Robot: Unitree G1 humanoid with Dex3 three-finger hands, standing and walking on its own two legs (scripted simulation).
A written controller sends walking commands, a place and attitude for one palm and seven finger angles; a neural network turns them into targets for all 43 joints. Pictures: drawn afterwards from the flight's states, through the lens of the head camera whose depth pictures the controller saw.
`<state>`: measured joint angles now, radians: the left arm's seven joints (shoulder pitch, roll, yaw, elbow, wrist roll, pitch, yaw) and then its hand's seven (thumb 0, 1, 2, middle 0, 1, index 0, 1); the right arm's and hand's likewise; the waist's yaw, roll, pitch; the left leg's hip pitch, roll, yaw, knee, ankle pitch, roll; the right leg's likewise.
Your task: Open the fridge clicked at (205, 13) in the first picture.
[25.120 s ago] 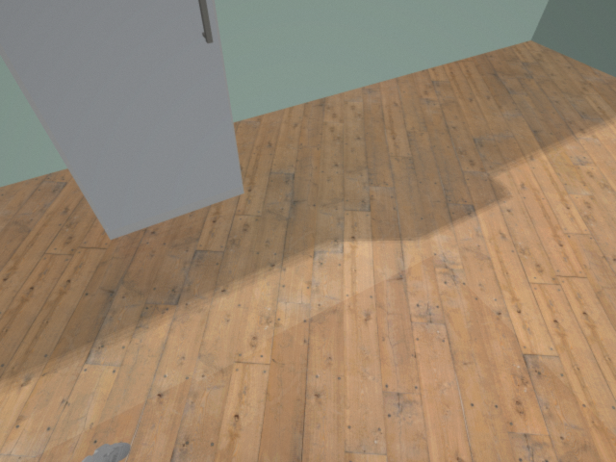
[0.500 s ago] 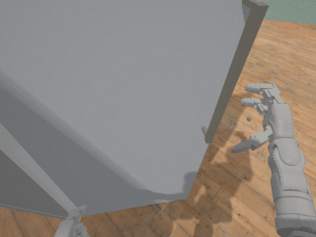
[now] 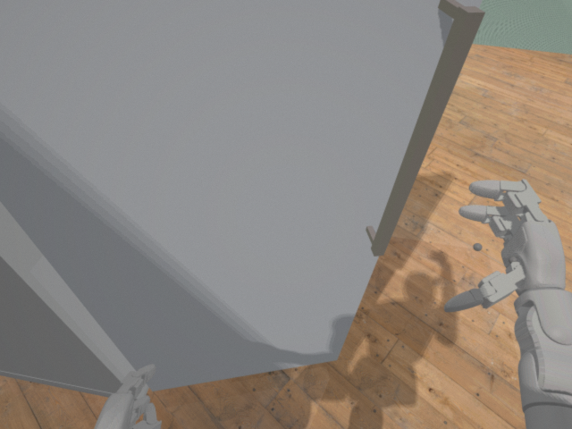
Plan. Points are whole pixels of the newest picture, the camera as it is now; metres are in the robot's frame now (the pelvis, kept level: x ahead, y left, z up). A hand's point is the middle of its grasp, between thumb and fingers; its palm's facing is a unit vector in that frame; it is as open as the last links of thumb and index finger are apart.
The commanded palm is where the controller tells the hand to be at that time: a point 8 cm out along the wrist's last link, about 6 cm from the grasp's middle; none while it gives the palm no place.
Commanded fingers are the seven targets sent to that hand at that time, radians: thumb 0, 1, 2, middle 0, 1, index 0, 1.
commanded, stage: slip the hand off the handle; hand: right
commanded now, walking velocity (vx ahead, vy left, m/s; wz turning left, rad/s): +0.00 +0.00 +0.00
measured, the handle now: (404, 158) +0.43 -0.13 +0.19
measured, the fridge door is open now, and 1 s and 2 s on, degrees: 71 71 71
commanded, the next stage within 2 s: draw the hand back to the body in 0.32 s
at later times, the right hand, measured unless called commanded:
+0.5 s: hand (500, 288) +0.27 -0.23 +0.14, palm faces +0.06 +0.99 -0.15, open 14.7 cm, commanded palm +0.23 -0.27 +0.16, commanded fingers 0.00 0.55 -0.20 0.25 1.15 0.25 1.15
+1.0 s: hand (550, 310) +0.23 -0.25 +0.16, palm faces +0.12 +0.98 -0.18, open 14.4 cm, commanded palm +0.19 -0.29 +0.17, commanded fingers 0.00 0.22 -0.36 0.24 0.96 0.24 0.96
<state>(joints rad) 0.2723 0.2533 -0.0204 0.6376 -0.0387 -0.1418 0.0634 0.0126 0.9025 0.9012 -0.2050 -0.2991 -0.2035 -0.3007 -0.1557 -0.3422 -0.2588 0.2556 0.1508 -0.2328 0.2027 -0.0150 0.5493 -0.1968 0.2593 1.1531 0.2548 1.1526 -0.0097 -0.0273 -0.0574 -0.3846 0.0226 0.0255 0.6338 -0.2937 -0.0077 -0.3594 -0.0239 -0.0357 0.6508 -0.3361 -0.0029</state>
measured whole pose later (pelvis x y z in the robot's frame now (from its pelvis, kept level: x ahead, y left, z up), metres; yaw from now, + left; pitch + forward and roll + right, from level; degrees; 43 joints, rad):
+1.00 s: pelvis +0.01 -0.01 +0.00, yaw -2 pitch -2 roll +1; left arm 0.24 0.26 -0.06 0.62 -0.04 -0.31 0.10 0.01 0.90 0.90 -0.21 -0.30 -0.20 -0.30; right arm 0.17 -0.39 -0.34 -0.18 0.26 0.10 0.30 -0.02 0.48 -0.23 0.26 1.11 0.25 1.11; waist -0.07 -0.04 -0.06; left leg -0.25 0.03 0.06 0.58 -0.30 -0.02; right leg -0.25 -0.02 0.00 0.64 -0.35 -0.01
